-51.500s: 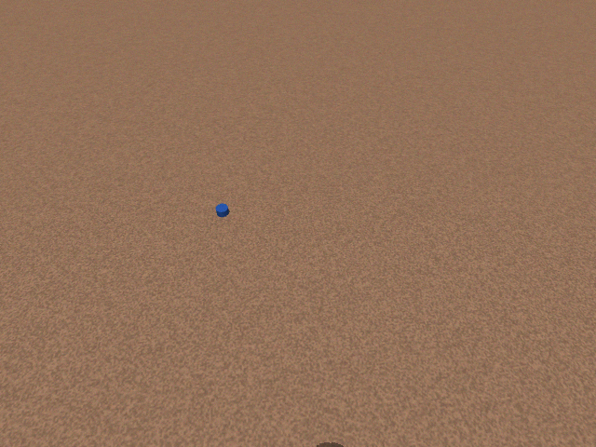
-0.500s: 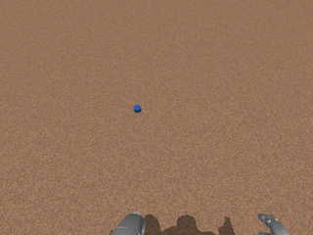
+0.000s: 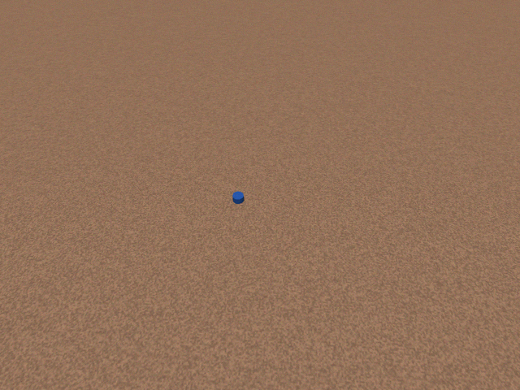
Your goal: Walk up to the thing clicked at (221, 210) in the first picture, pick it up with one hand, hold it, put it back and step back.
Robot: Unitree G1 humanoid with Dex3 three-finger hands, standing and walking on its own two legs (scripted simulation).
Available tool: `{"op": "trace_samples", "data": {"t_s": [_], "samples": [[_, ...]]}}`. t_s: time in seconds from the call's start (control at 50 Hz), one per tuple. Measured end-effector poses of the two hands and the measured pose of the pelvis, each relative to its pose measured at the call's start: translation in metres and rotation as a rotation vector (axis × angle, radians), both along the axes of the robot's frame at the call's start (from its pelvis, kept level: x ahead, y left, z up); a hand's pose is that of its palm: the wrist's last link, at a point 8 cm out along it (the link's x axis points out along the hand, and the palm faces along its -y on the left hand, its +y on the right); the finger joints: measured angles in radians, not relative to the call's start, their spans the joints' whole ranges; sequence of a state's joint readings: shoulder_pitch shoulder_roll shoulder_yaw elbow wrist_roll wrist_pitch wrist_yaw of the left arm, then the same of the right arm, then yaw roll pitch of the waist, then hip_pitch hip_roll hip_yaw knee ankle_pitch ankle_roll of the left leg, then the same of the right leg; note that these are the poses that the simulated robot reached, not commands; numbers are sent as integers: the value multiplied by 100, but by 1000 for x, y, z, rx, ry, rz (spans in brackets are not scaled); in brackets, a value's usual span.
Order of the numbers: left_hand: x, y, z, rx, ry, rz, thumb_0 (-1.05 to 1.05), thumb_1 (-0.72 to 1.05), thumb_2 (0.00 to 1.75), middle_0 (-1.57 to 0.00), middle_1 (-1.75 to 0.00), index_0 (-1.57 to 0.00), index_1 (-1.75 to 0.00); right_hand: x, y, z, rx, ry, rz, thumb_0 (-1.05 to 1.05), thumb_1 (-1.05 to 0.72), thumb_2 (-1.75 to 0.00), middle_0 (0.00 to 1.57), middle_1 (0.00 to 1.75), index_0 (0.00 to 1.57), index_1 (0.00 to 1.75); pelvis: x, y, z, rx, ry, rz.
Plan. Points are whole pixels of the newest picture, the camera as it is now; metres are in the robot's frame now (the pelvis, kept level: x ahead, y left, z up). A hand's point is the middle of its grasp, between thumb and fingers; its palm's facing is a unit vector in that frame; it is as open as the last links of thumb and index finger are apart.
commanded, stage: step back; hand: left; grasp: from above
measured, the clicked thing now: (238, 197) +1.14 +0.15 -0.75
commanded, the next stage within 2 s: stand in 0.58 s
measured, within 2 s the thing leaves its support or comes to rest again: neither
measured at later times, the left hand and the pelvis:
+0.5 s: hand out of the picture +0.13 +0.29 -0.14, palm faces +0.00 -0.93 -0.37, open 7.3 cm; pelvis +0.04 +0.03 +0.01, yaw +0 degrees
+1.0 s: hand out of the picture +0.13 +0.27 -0.14, palm faces -0.04 -0.94 -0.33, open 7.3 cm; pelvis +0.04 +0.02 +0.02, yaw +0 degrees
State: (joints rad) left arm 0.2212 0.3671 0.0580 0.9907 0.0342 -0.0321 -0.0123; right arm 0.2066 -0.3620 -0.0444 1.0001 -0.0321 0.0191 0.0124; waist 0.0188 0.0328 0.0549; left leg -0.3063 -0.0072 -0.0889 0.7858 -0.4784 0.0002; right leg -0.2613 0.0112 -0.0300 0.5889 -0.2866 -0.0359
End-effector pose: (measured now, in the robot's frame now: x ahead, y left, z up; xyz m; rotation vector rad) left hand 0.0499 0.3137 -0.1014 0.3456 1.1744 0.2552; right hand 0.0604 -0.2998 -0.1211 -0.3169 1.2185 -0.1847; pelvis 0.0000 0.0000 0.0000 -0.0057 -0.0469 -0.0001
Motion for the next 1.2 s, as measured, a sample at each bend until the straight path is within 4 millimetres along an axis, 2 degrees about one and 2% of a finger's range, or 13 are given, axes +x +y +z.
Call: {"op": "trace_samples", "data": {"t_s": [0.08,0.22,0.3,0.42,0.52,0.6,0.7,0.8,1.04,1.2], "samples": [[2,-1,2,-16,-8,12,0,90,89,-21,-30,-21,-30,12,0,4,-15,2,24,1,-91,-90,21,30,20,30,5,8,3,2,8,13],[20,19,-11,-38,18,21,0,90,89,-21,-30,-21,-30,28,15,9,-48,-5,23,0,-91,-90,21,30,20,30,18,26,-1,20,10,12],[37,24,-13,-39,25,10,0,90,89,-21,-30,-21,-30,41,27,11,-31,-9,21,1,-91,-90,21,30,20,30,28,27,2,5,13,4],[60,23,-7,-34,12,-7,0,91,89,-20,-30,-21,-30,72,40,13,1,-50,19,1,-91,-90,21,30,20,30,39,28,7,-1,19,-3],[79,22,-1,-28,-10,-22,0,91,89,-20,-30,-21,-30,91,44,14,13,-82,18,0,-91,-90,21,30,20,30,42,29,9,2,21,-8],[89,19,2,-27,-23,-36,0,91,89,-20,-30,-21,-30,99,43,17,17,-96,11,0,-91,-90,21,30,20,30,44,30,11,5,19,-13],[93,12,4,-41,-16,-42,0,91,89,-20,-30,-21,-30,96,40,21,17,-91,5,0,-91,-90,21,30,20,30,45,29,15,6,16,-8],[90,5,4,-59,-2,-46,0,91,89,-20,-30,-21,-30,83,33,23,8,-63,-6,0,-91,-90,21,30,20,30,43,26,18,6,14,-5],[67,-1,2,-64,47,-39,0,90,89,-20,-30,-21,-30,47,23,20,1,6,-28,0,-91,-90,21,30,20,30,34,20,20,5,14,-4],[53,0,4,-53,71,-26,0,91,89,-20,-30,-21,-30,34,21,16,10,35,-28,0,-91,-90,21,30,20,30,31,17,21,5,17,-3]]}}
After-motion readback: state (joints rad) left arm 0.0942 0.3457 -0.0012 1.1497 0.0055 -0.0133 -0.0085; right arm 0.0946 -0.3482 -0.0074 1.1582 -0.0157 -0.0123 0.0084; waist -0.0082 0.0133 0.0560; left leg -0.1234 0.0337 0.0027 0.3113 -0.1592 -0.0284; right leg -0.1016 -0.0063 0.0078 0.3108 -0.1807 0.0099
